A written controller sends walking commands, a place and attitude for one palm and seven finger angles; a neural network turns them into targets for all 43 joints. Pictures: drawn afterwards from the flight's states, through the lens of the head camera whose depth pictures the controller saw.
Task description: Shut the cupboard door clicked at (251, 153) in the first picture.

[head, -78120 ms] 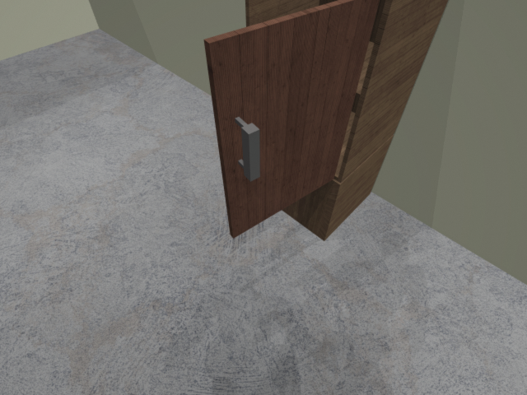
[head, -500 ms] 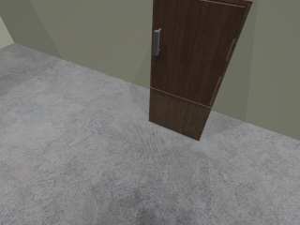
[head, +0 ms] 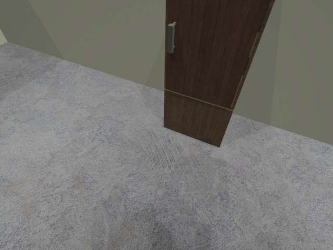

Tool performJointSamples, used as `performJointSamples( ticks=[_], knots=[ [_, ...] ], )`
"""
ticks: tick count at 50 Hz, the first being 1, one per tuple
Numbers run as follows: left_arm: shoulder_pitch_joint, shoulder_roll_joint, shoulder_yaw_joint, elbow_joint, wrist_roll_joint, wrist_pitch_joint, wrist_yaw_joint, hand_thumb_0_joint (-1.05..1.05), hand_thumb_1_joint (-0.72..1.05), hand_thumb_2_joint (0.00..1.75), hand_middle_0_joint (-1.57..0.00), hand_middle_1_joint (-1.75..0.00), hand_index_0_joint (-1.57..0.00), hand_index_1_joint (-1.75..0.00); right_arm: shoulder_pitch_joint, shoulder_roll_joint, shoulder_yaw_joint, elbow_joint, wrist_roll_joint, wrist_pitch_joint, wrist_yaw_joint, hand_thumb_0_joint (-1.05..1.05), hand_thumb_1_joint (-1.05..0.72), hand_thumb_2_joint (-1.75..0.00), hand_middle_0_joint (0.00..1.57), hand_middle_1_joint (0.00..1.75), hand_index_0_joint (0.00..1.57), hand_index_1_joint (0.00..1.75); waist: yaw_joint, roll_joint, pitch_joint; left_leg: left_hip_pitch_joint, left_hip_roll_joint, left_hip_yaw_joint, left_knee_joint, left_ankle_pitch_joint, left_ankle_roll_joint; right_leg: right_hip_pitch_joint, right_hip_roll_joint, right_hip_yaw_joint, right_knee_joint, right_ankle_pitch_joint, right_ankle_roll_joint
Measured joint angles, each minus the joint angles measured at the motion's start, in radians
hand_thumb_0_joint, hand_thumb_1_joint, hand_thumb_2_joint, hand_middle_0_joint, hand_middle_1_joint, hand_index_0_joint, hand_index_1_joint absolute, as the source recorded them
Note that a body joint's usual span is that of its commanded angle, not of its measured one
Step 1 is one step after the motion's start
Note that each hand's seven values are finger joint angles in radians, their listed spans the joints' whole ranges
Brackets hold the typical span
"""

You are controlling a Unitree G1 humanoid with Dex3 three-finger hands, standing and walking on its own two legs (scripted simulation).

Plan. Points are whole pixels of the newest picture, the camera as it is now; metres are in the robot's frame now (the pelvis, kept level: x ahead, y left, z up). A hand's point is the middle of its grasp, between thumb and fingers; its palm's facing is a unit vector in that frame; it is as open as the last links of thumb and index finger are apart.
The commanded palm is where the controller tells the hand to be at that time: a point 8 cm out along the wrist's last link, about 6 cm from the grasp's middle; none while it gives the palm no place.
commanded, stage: look to check the result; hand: left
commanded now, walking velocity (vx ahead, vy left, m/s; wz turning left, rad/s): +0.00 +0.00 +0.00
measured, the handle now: (172, 37) +1.07 +0.02 +0.01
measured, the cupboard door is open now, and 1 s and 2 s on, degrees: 1 1 1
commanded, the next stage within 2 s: stand and wait in 0.30 s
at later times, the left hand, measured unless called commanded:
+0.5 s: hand out of the picture -0.01 +0.17 -0.18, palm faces +0.01 -0.98 -0.18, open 7.4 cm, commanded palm none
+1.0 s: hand out of the picture +0.02 +0.19 -0.17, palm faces +0.00 -0.97 -0.23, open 7.4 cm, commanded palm none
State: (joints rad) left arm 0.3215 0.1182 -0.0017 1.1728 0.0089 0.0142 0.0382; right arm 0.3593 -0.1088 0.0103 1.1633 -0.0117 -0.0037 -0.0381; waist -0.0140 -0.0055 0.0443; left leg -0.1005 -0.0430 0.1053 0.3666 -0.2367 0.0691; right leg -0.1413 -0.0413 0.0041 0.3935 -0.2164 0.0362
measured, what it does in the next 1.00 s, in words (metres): stands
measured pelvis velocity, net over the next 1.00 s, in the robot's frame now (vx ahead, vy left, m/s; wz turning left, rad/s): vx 0.00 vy -0.01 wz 0.00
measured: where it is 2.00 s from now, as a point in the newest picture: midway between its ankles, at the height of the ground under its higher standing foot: outside the picture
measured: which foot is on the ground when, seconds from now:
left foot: down 0.00-1.00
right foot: down 0.00-1.00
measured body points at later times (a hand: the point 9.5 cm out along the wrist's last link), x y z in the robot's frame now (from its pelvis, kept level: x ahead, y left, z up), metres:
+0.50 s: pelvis +0.00 +0.00 +0.00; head +0.01 +0.01 +0.45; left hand +0.00 +0.22 -0.16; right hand -0.01 -0.22 -0.16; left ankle -0.02 +0.07 -0.74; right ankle +0.00 -0.14 -0.74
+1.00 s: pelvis +0.00 -0.01 +0.00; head +0.02 -0.01 +0.45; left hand +0.02 +0.24 -0.15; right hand +0.01 -0.25 -0.15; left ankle -0.02 +0.07 -0.74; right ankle +0.00 -0.14 -0.74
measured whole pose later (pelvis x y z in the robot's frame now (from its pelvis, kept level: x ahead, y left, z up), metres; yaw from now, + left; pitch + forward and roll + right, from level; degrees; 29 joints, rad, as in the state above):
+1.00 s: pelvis +0.00 -0.01 +0.00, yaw +0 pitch -2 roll +0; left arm 0.22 0.20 0.01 1.15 0.01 0.00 0.03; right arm 0.25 -0.20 0.00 1.14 -0.01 -0.01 -0.03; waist -0.02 0.00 0.06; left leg -0.07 -0.04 0.10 0.33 -0.22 0.06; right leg -0.11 -0.03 0.00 0.36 -0.20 0.03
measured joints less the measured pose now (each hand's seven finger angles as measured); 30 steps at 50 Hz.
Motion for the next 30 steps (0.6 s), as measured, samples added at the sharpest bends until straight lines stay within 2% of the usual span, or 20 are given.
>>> performJointSamples(
  ticks=[14, 30],
  knots=[
    [-0.021, 0.004, 0.001, -0.011, 0.003, -0.009, 0.000, 0.01, 0.91, 0.90, -0.20, -0.30, -0.20, -0.30, -0.039, -0.013, -0.008, -0.022, 0.000, -0.007, 0.002, 0.01, -0.91, -0.90, 0.20, 0.29, 0.20, 0.30, 0.002, -0.002, 0.000, -0.007, 0.000, 0.003, 0.004, -0.002, 0.002, -0.007, 0.000, 0.003, 0.001, 0.001, 0.002],
    [-0.062, 0.045, 0.007, -0.021, 0.003, -0.012, -0.003, 0.01, 0.91, 0.90, -0.20, -0.30, -0.20, -0.30, -0.075, -0.053, -0.012, -0.028, 0.000, -0.009, 0.004, 0.01, -0.91, -0.90, 0.20, 0.29, 0.20, 0.30, -0.001, 0.001, 0.008, 0.009, 0.001, 0.001, -0.006, -0.002, 0.000, 0.011, 0.001, 0.001, -0.013, 0.002, 0.001]
  ],
)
